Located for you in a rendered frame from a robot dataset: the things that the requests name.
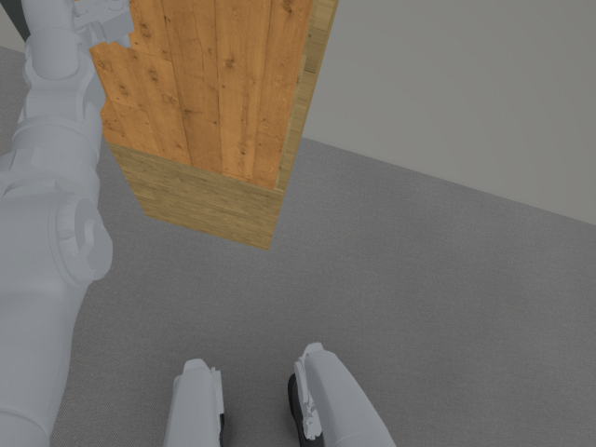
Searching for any robot left forearm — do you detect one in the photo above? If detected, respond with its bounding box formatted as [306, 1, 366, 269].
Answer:
[0, 28, 105, 208]

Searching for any right robot foot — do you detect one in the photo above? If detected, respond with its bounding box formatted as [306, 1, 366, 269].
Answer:
[288, 373, 324, 447]

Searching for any handle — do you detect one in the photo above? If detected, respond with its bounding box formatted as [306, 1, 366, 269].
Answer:
[0, 0, 31, 42]

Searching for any robot left upper arm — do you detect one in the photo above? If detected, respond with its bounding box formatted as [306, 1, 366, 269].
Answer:
[0, 191, 113, 447]

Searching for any cupboard door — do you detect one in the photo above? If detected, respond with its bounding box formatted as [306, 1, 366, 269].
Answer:
[74, 0, 314, 190]

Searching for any right robot thigh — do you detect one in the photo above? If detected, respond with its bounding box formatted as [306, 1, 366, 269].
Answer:
[294, 349, 397, 447]

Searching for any robot left hand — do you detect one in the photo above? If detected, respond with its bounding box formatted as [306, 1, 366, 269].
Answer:
[21, 0, 134, 48]

